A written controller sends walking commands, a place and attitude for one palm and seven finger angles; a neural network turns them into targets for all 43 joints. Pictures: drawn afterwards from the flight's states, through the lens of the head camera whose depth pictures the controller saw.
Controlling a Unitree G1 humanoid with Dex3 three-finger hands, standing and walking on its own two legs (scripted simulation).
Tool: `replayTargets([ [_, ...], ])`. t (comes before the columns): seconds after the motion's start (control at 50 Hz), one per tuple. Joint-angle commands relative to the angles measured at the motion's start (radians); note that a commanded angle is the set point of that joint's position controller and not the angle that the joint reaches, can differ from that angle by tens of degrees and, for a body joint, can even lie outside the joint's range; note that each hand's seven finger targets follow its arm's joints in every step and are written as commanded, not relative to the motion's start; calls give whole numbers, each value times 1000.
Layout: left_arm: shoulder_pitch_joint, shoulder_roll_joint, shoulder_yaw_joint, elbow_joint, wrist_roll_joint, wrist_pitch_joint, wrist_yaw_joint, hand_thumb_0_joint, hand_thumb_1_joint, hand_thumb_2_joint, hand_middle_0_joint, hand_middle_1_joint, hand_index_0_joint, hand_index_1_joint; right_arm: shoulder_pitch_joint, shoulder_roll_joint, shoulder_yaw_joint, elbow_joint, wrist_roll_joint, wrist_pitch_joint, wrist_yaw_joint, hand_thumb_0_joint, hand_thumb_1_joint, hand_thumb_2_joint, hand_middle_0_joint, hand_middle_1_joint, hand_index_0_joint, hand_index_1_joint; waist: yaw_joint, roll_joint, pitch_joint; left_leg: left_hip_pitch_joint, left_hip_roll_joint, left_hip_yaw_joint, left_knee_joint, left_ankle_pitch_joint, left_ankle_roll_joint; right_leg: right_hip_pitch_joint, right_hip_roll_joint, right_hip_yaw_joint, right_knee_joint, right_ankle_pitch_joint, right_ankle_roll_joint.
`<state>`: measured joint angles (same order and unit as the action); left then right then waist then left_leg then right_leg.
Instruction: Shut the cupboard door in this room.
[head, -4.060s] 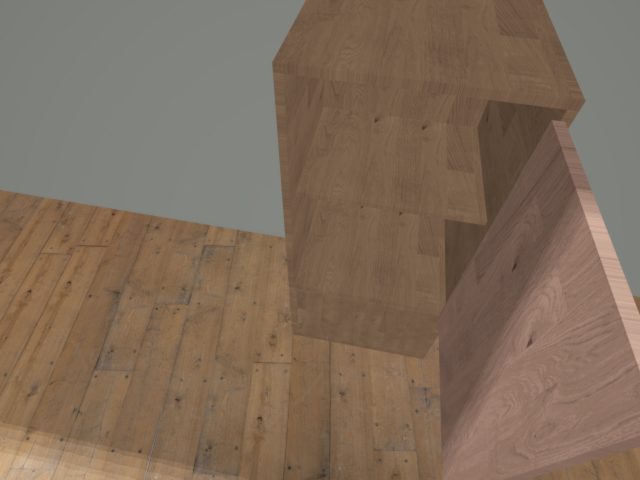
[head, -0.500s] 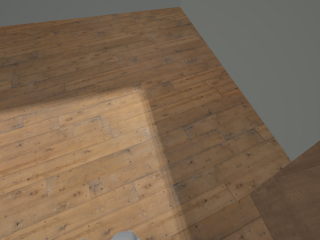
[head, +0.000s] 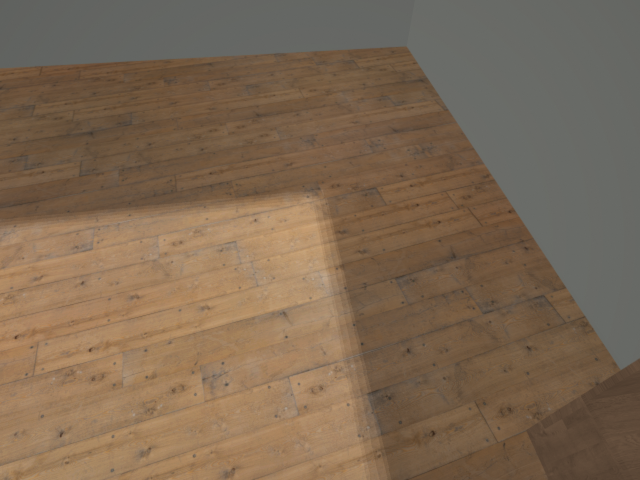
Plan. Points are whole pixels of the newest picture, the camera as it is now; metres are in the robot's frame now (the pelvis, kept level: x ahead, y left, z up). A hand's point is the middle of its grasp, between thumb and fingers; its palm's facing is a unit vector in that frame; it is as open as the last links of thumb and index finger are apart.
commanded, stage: turn or walk to find it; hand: left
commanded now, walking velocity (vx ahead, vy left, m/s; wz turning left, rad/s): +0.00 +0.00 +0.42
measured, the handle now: out of the picture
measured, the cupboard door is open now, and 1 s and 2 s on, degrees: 65 65 65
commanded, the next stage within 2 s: none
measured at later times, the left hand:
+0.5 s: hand out of the picture +0.01 +0.24 -0.17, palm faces +0.21 -0.95 -0.24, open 7.4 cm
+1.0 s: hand out of the picture -0.05 +0.19 -0.17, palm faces +0.43 -0.87 -0.23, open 7.4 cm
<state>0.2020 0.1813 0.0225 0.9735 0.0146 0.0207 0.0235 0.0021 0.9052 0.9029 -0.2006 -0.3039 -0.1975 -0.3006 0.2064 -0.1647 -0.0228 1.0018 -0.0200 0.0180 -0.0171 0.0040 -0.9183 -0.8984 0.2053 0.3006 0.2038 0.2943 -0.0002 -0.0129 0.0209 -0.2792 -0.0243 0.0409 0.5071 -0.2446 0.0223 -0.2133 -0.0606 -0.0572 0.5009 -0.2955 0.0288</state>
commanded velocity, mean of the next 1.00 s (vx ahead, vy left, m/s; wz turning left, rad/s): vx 0.00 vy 0.00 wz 0.42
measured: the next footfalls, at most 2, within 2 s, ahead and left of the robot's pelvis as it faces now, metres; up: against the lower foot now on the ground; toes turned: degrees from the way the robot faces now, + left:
left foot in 0.30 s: +0.02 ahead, +0.12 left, +0.00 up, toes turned +12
right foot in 0.68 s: +0.04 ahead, -0.12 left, +0.00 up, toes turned +12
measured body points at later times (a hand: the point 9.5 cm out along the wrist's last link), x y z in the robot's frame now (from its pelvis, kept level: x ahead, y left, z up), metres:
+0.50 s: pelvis -0.01 +0.02 +0.00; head +0.04 +0.05 +0.45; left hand +0.00 +0.29 -0.15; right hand +0.10 -0.21 -0.14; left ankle -0.01 +0.12 -0.73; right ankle -0.02 -0.13 -0.67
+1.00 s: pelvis -0.02 -0.01 +0.00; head +0.02 +0.02 +0.45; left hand -0.07 +0.24 -0.15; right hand +0.16 -0.21 -0.14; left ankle -0.07 +0.11 -0.71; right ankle +0.00 -0.13 -0.73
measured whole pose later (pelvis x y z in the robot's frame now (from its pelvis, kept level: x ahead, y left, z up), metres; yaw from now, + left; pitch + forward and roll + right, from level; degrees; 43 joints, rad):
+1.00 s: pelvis -0.02 -0.01 +0.00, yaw +25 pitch +0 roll +1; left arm 0.24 0.20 0.04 0.90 0.03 0.02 0.02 0.00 0.90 0.90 -0.21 -0.30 -0.20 -0.30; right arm 0.16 -0.24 -0.06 0.95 -0.02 0.07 0.02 0.01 -0.91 -0.90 0.20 0.30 0.20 0.29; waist 0.01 -0.02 0.10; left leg -0.36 0.03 0.07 0.78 -0.43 -0.06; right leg -0.18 -0.13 -0.21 0.56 -0.35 0.02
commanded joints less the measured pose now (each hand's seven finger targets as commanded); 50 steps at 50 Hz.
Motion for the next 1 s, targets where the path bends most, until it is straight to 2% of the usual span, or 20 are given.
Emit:
replayTargets([
  [0.0,72,208,42,-30,8,-31,13,0,900,900,-200,-300,-200,-300,8,-86,-20,-55,-1,11,8,0,-900,-900,200,300,200,300,11,-274,7,-93,28,-42,129,-204,-47,14,-292,275,-240,213,-142],
  [0.02,67,185,41,-30,11,-27,14,0,900,900,-200,-300,-200,-300,-24,-107,-31,-62,-3,18,9,0,-900,-900,200,300,200,300,16,-287,43,-114,38,-45,236,-239,-47,-12,-294,262,-245,263,-167],
  [0.06,55,166,48,-40,14,-28,14,0,900,900,-200,-300,-200,-300,-18,-97,-36,-47,4,17,10,0,-900,-900,200,300,200,300,9,-170,41,-163,41,-29,379,-244,-57,63,-269,164,-177,501,-185],
  [0.12,70,183,64,-46,20,-26,16,0,900,900,-200,-300,-200,-300,-42,-90,-37,-61,12,16,16,0,-900,-900,200,300,200,300,23,-140,15,-172,53,-5,367,-266,-68,134,-273,88,-124,648,-180],
  [0.2,62,217,77,-56,17,-16,14,0,900,900,-200,-300,-200,-300,-21,-87,-33,-69,9,12,21,0,-900,-900,200,300,200,300,12,-153,-17,-45,44,48,136,-138,-69,95,-260,31,-53,554,-135],
  [0.24,49,200,75,-66,5,-9,9,0,900,900,-200,-300,-200,-300,44,-122,-41,-63,2,3,22,0,-900,-900,200,300,200,300,-22,-75,-54,115,63,29,-75,88,-52,11,-216,-35,80,401,-57],
  [0.26,81,158,72,-88,-2,-3,2,0,900,900,-200,-300,-200,-300,66,-207,-60,-73,-7,-6,19,0,-900,-900,200,300,200,300,-25,142,-104,236,238,-196,-114,338,30,-150,-122,-93,244,159,10],
  [0.28,61,107,54,-126,-2,-1,0,0,900,900,-200,-300,-200,-300,110,-277,-76,-77,-6,-4,14,0,-900,-900,200,300,200,300,-43,309,-110,262,416,-389,-153,610,162,-290,-40,-83,418,-330,50],
  [0.3,-12,124,53,-124,6,10,7,0,900,900,-200,-300,-200,-300,134,-269,-76,-60,-8,-5,3,0,-900,-900,200,300,200,300,-76,265,-116,184,409,-397,-183,451,197,-269,-37,1,561,-356,31],
  [0.36,-19,116,56,-105,7,11,-7,0,900,900,-200,-300,-200,-300,28,-223,-58,-94,-8,-11,-7,0,-900,-900,200,300,200,300,-23,149,-56,112,319,-303,-187,354,159,-305,-55,47,622,-184,29],
  [0.44,-5,103,50,-99,2,17,-9,0,900,900,-200,-300,-200,-300,24,-226,-55,-98,-8,-10,-7,0,-900,-900,200,300,200,300,-21,134,-69,117,281,-254,-181,388,152,-240,-27,24,477,-167,38],
  [0.54,-29,91,46,-130,0,11,-9,0,900,900,-200,-300,-200,-300,41,-237,-67,-103,-13,2,-1,0,-900,-900,200,300,200,300,-36,166,-84,109,262,-307,-161,366,148,-170,15,7,300,-169,33],
  [0.62,70,114,51,-118,-4,-10,-2,0,900,900,-200,-300,-200,-300,3,-226,-72,-123,-4,7,7,0,-900,-900,200,300,200,300,17,129,-124,41,192,-291,-51,369,82,41,31,-11,-61,61,33],
  [0.64,96,156,59,-116,1,-20,4,0,900,900,-200,-300,-200,-300,9,-186,-70,-129,4,6,13,0,-900,-900,200,300,200,300,25,43,-126,-68,132,-248,21,196,29,162,-56,67,-165,125,14],
  [0.66,107,243,78,-118,16,-26,12,0,900,900,-200,-300,-200,-300,15,-118,-58,-153,9,5,20,0,-900,-900,200,300,200,300,28,-219,-109,-264,-3,-94,188,-98,-41,250,-290,287,-202,214,-74],
  [0.68,93,279,79,-137,15,-20,10,0,900,900,-200,-300,-200,-300,-23,-134,-63,-174,-2,12,19,0,-900,-900,200,300,200,300,45,-238,-71,-290,-14,-73,397,-341,-57,138,-426,335,-208,321,-176],
  [0.7,64,243,78,-143,12,-25,14,0,900,900,-200,-300,-200,-300,-47,-151,-69,-163,-7,27,19,0,-900,-900,200,300,200,300,31,-242,-31,-299,16,-113,549,-329,-58,67,-387,310,-212,376,-189],
  [0.76,-11,179,59,-160,11,-31,11,0,900,900,-200,-300,-200,-300,-6,-139,-65,-119,-2,34,31,0,-900,-900,200,300,200,300,-20,-138,9,-303,50,-64,684,-195,-87,85,-268,88,-137,554,-153],
  [0.92,91,235,78,-115,23,-21,8,0,900,900,-200,-300,-200,-300,-118,-113,-41,-150,9,23,41,0,-900,-900,200,300,200,300,46,-196,-12,-136,44,54,279,-213,-79,131,-281,3,-72,625,-144],
  [0.98,65,246,83,-114,12,-14,6,0,900,900,-200,-300,-200,-300,-25,-137,-45,-134,4,11,35,0,-900,-900,200,300,200,300,-7,-162,-67,31,38,79,5,-19,-65,100,-258,-61,55,551,-83],
])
